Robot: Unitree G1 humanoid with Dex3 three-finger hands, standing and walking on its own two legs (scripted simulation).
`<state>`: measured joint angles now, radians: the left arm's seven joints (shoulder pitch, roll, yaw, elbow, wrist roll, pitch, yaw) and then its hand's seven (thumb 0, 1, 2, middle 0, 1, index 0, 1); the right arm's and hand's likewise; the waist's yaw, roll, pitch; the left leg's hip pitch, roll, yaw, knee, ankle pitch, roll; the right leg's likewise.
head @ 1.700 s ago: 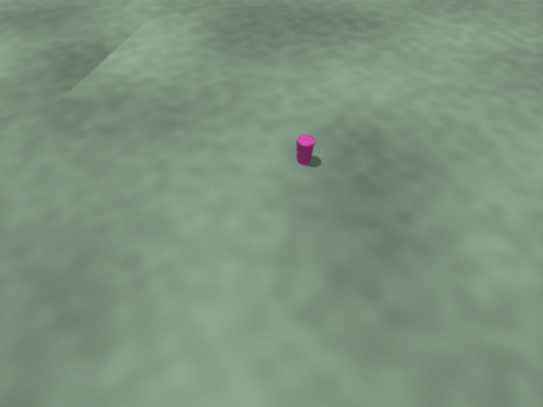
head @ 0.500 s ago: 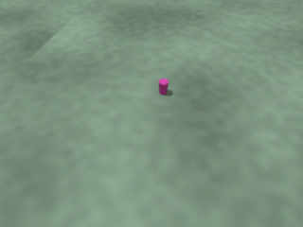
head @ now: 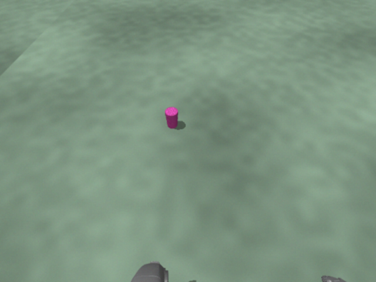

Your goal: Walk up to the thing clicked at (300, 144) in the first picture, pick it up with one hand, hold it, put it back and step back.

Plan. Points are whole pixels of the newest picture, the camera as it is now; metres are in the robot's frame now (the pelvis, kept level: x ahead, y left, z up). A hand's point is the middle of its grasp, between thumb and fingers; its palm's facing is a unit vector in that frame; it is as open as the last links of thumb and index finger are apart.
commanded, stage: walk up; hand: left
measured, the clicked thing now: (171, 118) +1.24 +0.19 -0.70
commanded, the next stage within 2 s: none
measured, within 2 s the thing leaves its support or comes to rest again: neither
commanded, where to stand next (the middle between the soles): +0.88 -0.02 m, yaw -6 degrees
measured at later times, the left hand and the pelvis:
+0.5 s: hand (112, 182) +0.38 +0.26 -0.12, palm faces -0.17 -0.89 -0.41, open 7.4 cm; pelvis +0.24 -0.01 -0.02, yaw -5 degrees
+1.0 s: hand (115, 158) +0.50 +0.28 -0.17, palm faces -0.13 -0.92 -0.36, open 7.4 cm; pelvis +0.45 +0.01 -0.02, yaw -6 degrees
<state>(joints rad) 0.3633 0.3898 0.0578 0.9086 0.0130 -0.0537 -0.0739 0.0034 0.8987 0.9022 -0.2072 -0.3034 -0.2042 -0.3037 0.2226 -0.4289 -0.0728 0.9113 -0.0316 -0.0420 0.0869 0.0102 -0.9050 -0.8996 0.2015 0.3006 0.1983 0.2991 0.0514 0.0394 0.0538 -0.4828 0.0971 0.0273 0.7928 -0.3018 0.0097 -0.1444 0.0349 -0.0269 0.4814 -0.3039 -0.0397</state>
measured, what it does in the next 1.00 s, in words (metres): walks ahead: left foot, then right foot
